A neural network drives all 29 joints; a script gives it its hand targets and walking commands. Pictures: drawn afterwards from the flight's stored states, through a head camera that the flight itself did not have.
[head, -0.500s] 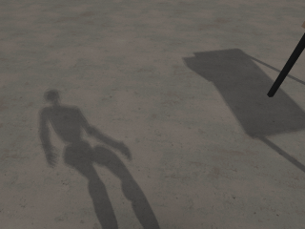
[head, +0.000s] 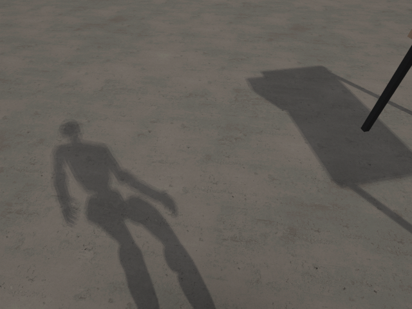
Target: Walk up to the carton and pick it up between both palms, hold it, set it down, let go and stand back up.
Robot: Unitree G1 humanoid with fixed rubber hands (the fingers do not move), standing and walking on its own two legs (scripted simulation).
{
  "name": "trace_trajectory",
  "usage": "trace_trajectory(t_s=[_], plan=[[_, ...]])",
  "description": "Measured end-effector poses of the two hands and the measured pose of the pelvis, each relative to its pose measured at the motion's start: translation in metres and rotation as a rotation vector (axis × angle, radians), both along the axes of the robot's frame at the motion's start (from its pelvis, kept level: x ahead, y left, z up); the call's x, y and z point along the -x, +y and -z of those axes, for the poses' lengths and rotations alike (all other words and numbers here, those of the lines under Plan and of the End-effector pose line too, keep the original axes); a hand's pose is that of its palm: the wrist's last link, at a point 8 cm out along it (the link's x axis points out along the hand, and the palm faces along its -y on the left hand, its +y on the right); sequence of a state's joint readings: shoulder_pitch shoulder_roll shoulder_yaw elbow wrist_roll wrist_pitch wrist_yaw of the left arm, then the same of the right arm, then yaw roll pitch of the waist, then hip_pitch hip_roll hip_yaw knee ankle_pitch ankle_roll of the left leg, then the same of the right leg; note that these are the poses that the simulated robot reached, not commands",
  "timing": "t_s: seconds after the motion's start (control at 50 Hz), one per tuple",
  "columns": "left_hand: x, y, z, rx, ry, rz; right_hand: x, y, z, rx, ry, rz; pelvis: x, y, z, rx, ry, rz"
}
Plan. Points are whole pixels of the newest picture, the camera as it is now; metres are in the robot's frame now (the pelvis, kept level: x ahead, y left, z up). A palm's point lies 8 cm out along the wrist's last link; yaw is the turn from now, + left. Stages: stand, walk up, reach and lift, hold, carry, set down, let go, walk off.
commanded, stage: stand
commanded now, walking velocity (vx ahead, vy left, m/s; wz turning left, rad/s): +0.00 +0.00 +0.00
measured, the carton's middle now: out of the picture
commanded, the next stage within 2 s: walk up in 0.80 s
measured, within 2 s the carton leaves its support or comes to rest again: neither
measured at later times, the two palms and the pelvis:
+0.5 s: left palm out of the picture +0.05 +0.29 -0.12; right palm out of the picture +0.08 -0.27 -0.11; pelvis +0.00 +0.00 +0.00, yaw +0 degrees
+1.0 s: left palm out of the picture +0.05 +0.29 -0.12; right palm out of the picture +0.09 -0.27 -0.11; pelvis +0.00 +0.00 +0.00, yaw +0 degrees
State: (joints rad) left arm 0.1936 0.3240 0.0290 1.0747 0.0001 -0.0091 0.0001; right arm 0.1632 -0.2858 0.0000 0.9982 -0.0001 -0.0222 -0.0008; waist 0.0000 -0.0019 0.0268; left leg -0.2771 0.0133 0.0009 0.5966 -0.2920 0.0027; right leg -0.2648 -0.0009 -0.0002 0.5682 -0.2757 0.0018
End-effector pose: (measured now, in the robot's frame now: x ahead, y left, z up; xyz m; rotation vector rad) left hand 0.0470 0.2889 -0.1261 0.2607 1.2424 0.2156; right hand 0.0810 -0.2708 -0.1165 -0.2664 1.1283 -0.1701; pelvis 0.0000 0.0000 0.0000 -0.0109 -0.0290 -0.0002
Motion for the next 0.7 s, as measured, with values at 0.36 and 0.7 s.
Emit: trace_trajectory(t_s=[0.36,0.7], plan=[[-0.0025,0.0006,-0.0016,0.001,-0.001,0.0,-0.002,0.0005,-0.0019,0.001,0.002,0.0,-0.0023,0.0007,-0.0018,0.001,0.0,0.0],[-0.0038,0.0013,-0.0024,0.002,0.0,0.0,-0.0035,0.0013,-0.0033,0.002,0.002,0.0,-0.0036,0.0016,-0.0029,0.002,0.001,0.0]])
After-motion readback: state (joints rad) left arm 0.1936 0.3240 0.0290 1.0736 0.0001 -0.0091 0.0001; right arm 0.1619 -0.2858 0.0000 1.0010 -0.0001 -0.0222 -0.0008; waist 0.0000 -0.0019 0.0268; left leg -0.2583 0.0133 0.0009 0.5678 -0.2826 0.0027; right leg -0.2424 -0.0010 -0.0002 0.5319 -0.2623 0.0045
